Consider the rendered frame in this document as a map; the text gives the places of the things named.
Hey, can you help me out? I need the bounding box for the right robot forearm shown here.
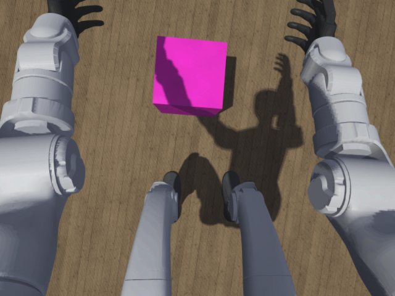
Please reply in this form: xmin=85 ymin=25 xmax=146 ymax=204
xmin=300 ymin=36 xmax=395 ymax=169

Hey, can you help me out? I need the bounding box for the left robot upper arm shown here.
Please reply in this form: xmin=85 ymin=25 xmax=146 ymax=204
xmin=0 ymin=134 xmax=85 ymax=296

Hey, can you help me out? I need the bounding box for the robot right hand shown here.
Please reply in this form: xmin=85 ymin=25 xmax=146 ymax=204
xmin=284 ymin=0 xmax=337 ymax=55

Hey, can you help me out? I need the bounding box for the carton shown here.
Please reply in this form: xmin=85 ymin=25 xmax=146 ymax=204
xmin=152 ymin=36 xmax=227 ymax=117

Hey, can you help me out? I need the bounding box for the robot right shin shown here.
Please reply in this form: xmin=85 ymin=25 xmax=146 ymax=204
xmin=228 ymin=182 xmax=264 ymax=212

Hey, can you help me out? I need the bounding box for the left robot forearm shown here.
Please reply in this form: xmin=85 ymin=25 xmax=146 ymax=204
xmin=0 ymin=13 xmax=80 ymax=138

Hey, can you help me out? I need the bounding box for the robot left hand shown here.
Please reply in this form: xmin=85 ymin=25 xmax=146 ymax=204
xmin=47 ymin=0 xmax=104 ymax=38

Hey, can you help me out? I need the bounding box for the right robot upper arm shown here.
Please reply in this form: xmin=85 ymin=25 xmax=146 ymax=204
xmin=307 ymin=157 xmax=395 ymax=296

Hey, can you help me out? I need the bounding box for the robot left thigh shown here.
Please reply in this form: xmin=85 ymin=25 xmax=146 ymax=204
xmin=120 ymin=188 xmax=178 ymax=296

